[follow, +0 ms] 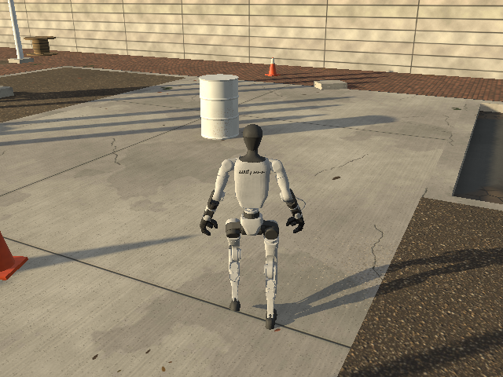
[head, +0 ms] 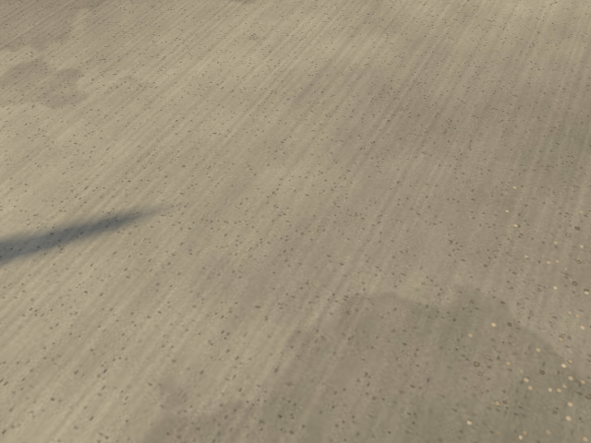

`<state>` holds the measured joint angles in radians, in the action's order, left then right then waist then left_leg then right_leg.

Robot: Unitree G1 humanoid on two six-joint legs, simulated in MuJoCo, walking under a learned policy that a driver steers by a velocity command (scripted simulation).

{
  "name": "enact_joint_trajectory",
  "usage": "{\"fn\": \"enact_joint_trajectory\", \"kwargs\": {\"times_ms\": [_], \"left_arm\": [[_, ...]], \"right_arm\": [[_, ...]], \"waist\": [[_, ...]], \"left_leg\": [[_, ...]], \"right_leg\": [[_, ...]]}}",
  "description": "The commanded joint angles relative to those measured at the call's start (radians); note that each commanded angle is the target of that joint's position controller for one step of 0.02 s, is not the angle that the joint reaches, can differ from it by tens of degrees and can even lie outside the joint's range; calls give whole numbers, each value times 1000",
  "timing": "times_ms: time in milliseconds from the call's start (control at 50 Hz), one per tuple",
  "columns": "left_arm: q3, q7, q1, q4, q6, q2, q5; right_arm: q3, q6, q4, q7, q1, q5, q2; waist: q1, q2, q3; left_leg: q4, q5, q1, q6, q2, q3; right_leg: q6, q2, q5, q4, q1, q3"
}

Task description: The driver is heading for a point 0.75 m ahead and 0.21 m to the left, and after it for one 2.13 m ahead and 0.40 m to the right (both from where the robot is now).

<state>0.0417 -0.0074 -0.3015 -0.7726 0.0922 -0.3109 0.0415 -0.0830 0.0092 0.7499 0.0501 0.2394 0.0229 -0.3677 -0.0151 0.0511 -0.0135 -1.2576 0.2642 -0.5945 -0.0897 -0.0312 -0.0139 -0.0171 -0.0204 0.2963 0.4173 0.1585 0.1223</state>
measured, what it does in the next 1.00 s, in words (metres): walks ahead, turning left: left foot, then right foot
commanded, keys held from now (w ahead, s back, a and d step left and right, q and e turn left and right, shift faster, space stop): w+q+shift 0.58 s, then e+shift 0.42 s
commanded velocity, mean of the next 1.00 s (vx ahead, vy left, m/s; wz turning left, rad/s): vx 0.77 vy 0.00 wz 0.52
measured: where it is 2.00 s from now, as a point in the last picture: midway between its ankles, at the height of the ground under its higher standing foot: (244, 283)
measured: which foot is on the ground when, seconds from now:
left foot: up 0.00-0.22, down 0.24-0.66, up 0.68-1.00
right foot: down 0.00-0.24, up 0.26-0.62, down 0.64-1.00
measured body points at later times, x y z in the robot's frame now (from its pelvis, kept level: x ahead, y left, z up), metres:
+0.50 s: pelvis +0.46 +0.07 -0.01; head +0.49 +0.07 +0.44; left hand +0.57 +0.37 -0.07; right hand +0.58 -0.20 -0.13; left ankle +0.37 +0.06 -0.74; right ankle +0.69 -0.04 -0.67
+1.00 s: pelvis +0.80 +0.18 +0.00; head +0.84 +0.21 +0.45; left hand +0.64 +0.44 -0.12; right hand +1.15 +0.15 -0.04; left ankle +0.87 +0.35 -0.72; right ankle +0.82 +0.06 -0.74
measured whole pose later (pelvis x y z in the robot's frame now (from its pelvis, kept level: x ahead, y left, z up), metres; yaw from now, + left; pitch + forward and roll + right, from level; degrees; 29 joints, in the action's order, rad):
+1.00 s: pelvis +0.80 +0.18 +0.00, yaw +27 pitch +1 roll -1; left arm 0.08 -0.03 -0.42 -0.78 0.03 -0.32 -0.04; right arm 0.01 0.07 0.60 0.01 -0.11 0.01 -0.27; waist -0.13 0.02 0.08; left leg -0.53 0.05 -0.51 0.03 0.05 0.16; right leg 0.02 0.10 0.26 0.42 0.18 -0.15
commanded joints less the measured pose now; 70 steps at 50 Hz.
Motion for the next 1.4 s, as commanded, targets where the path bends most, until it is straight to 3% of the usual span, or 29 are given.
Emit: {"fn": "enact_joint_trajectory", "kwargs": {"times_ms": [20,100,160,220,240,260,280,300,340,380,460,580,620,640,660,680,700,720,760,840,900,1000,1020,1060,1080,1120,1180,1280,1400], "left_arm": [[2,11,-50,3,33,-25,-17],[9,4,-24,-24,45,-69,-11],[24,-6,-93,-39,39,-148,-10],[47,-25,-27,-1,-11,-229,-1],[46,-13,-22,4,-19,-205,8],[6,5,-29,44,-11,-57,26],[8,4,-59,162,8,-105,-7],[4,4,37,171,30,-145,0],[-7,1,74,160,31,-126,12],[-13,1,31,145,-14,-110,39],[-38,21,238,242,-43,-38,20],[-25,20,276,249,-33,-83,-19],[4,-2,58,178,-19,-136,1],[18,-16,-107,133,-5,-164,13],[27,-27,-265,100,7,-212,31],[55,-7,-230,69,1,-306,25],[47,10,-92,115,-8,-196,-3],[20,12,-24,141,19,-86,-45],[21,28,6,110,32,-97,-72],[42,9,23,85,19,-146,-64],[76,-16,44,99,-16,-230,-70],[82,-40,51,121,-55,-175,-82],[75,-39,53,132,-61,-139,-79],[37,-29,-165,128,-65,-11,-58],[48,-21,-254,133,-76,-98,-74],[82,-38,-124,123,-112,-181,-81],[81,-44,-73,158,-145,-136,-64],[52,-16,27,223,-138,-69,-61],[69,24,52,249,-163,-112,-64]], "right_arm": [[35,-11,-137,27,-111,11,57],[58,-9,-204,53,-256,6,36],[63,-6,-195,54,-258,7,18],[11,7,-63,23,174,7,-93],[-20,4,-2,-5,299,0,-142],[-40,-12,-13,-30,216,-16,-228],[-59,-23,-68,-33,185,6,-307],[-58,-25,-75,-44,190,0,-257],[-38,-1,-47,-57,124,-3,-173],[-16,31,-49,-61,79,-9,-125],[-14,67,-46,-48,64,-16,-111],[-40,65,-22,-41,124,-27,-153],[-43,61,6,-47,147,-16,-186],[-31,69,10,-46,137,-15,-144],[3,78,-9,-55,149,-8,-7],[15,77,-25,-54,365,-51,38],[18,60,15,-69,293,-6,-30],[29,60,-40,-58,126,-65,-22],[26,63,-106,-54,-69,-17,-55],[60,73,-153,-47,-110,-9,20],[68,68,-153,-47,-170,-21,12],[35,59,-161,-53,-201,-15,-46],[26,62,-151,-58,-167,-6,-57],[30,38,-160,-76,-85,31,-74],[13,15,-147,-71,-116,6,-83],[29,3,-169,-76,-207,-11,11],[17,4,-154,-82,-271,5,-10],[-9,4,-109,-94,-240,-6,-40],[-42,6,-82,-66,-219,-45,-103]], "waist": [[7,-144,62],[32,-91,142],[52,-103,112],[280,-153,-128],[298,-56,-173],[178,179,-99],[134,204,-326],[158,16,-249],[54,-141,-5],[-26,-164,55],[-10,-104,134],[45,-18,32],[-52,-44,-85],[-132,-44,-146],[-155,-203,-243],[-20,-533,-402],[-14,-249,-295],[-59,-261,-183],[-47,-82,-57],[32,-77,-34],[34,-130,-80],[61,-153,-75],[72,-132,-92],[-1,156,-274],[-34,251,-335],[-5,82,-144],[-32,63,-58],[-4,63,-103],[-18,77,-93]], "left_leg": [[8,-82,-267,3,-81,44],[315,-251,-137,-23,-50,-73],[458,-229,54,-78,61,-204],[508,-137,565,-152,142,-132],[573,-89,817,-181,124,-32],[576,-181,869,-224,-48,261],[811,-8,1111,-411,-204,741],[962,131,1027,-373,-222,819],[1013,15,679,-312,-155,683],[1016,-134,436,-300,-82,541],[1088,-167,154,-249,40,397],[947,-513,362,-121,29,426],[636,-858,512,-63,34,360],[396,-797,445,-31,63,321],[38,-146,270,-5,138,241],[-220,286,40,42,290,183],[-235,198,-25,28,174,201],[-221,200,-54,58,121,214],[-79,171,-86,79,47,121],[309,128,4,131,28,103],[581,-108,240,144,110,69],[811,-324,400,110,88,158],[863,-393,480,87,47,153],[772,-963,814,-128,-375,492],[839,-696,767,-223,-476,644],[905,-334,601,-162,-312,433],[968,-332,381,-141,-234,231],[974,-402,420,-157,-255,81],[880,-311,425,-65,-291,-42]], "right_leg": [[81,-253,-321,-229,-139,-148],[52,-182,-502,-314,-59,77],[22,-188,-1174,-175,-142,153],[42,-237,-1363,398,-76,112],[32,-149,-777,761,133,106],[6,22,187,1171,447,85],[-8,61,205,1314,705,-144],[-1,0,106,1226,761,-214],[-11,-67,60,1027,670,-208],[-44,-103,114,900,533,-212],[-73,-106,-92,511,375,-148],[-23,-2,-333,146,118,-154],[13,55,-258,97,-32,-89],[37,-1,-298,91,-203,-104],[78,-241,-413,143,-403,-340],[277,-452,-637,-8,-558,-935],[281,-386,-530,-6,-441,-861],[268,-311,-587,-30,-383,-665],[245,-209,-778,-46,-218,-518],[266,-166,-897,-96,-58,-470],[222,-98,-796,-106,103,-404],[108,-37,-437,23,132,-499],[77,11,-355,115,163,-484],[-1,157,474,557,423,-332],[-31,63,431,711,459,-254],[-79,-5,261,833,535,-213],[-98,-45,143,843,450,-177],[-77,-89,30,586,367,-141],[10,-49,-44,242,164,-55]]}}
Keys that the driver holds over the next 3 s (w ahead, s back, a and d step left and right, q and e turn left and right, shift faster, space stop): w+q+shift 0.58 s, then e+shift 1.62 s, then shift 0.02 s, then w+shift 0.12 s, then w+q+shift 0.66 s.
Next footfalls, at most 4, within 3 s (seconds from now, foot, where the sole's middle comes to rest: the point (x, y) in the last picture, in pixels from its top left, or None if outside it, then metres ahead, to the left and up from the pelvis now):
0.24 left None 0.41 0.07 -0.77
0.64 right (288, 304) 0.86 0.08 -0.77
1.04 left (184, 284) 0.92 0.37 -0.77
1.44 right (287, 275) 0.95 0.09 -0.77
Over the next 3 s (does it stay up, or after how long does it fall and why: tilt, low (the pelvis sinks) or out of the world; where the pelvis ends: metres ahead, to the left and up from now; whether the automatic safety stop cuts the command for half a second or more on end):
stays up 1.25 -0.11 -0.01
